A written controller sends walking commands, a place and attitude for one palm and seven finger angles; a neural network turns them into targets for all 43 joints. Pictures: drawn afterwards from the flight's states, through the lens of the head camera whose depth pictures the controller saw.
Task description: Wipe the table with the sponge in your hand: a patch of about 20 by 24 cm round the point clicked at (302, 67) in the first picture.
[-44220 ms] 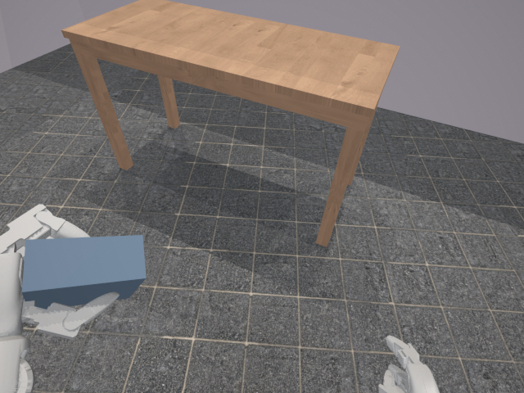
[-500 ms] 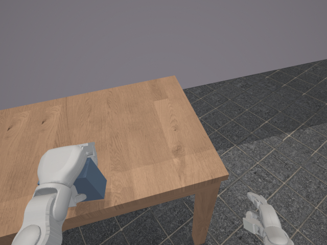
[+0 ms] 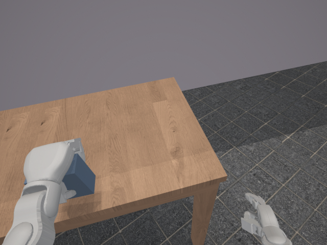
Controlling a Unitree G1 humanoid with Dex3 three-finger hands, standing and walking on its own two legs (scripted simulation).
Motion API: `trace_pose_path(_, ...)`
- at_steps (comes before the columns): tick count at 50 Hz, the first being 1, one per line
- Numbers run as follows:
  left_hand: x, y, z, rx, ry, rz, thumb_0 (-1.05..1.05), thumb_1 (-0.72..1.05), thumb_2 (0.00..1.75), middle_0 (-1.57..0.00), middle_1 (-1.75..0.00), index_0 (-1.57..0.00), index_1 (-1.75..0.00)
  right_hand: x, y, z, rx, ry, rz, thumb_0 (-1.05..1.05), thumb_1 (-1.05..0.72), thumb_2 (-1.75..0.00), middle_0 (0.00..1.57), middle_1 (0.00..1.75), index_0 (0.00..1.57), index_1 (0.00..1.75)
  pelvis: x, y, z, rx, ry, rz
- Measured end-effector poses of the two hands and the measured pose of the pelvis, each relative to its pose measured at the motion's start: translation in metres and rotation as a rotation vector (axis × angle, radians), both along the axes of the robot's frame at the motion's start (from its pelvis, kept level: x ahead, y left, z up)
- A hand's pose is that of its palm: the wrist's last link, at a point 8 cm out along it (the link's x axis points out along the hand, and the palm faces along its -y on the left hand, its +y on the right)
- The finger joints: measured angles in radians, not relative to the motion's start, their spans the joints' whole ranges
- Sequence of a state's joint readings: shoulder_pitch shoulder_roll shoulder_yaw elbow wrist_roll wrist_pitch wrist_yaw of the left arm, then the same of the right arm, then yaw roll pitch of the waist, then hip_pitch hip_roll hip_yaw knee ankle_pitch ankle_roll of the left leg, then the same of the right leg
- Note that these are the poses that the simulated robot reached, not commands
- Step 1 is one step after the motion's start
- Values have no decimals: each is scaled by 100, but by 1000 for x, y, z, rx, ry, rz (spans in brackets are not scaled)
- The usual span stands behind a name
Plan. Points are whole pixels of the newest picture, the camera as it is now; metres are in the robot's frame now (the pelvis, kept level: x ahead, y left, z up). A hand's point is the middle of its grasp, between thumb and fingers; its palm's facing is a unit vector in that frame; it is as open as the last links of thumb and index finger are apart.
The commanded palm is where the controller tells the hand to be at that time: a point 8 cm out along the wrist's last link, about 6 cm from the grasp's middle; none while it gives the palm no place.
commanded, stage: lower the sponge onto the table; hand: left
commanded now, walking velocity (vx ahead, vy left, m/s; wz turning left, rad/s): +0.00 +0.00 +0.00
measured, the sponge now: (67, 182) +0.21 +0.28 +0.06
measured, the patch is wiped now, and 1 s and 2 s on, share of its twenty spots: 0.00 0.00 0.00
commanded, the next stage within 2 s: wipe forward along the first lane in 1.54 s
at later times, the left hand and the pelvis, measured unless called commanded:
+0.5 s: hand (61, 177) +0.20 +0.29 +0.09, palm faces +0.03 -0.12 -0.99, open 9.5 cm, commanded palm +0.19 +0.27 +0.16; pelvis +0.00 +0.00 +0.00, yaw +0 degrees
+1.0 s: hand (72, 184) +0.20 +0.27 +0.06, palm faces -0.05 -0.16 -0.99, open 9.5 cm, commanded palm +0.19 +0.27 +0.14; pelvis +0.00 +0.01 +0.00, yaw +0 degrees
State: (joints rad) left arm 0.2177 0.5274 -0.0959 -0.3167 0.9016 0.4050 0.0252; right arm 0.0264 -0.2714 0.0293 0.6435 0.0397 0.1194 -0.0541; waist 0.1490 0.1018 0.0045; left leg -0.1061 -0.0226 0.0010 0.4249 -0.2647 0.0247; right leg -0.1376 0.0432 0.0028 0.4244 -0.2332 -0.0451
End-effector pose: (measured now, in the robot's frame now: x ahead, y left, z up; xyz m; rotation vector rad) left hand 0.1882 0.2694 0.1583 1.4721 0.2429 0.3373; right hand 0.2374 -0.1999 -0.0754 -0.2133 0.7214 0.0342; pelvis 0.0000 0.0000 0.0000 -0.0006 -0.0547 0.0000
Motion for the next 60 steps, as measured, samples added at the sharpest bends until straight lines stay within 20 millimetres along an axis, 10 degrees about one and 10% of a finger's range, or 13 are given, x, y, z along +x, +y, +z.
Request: trace_pose_path(60, 11, -10, -39, -49, 63, -11, -1, -48, 106, -80, -140, -81, -140, -3, 0, -5, 22, 15, -23, 1, -90, -90, 20, 30, 20, 30, 5, 3, -1, 0, 33, -8)
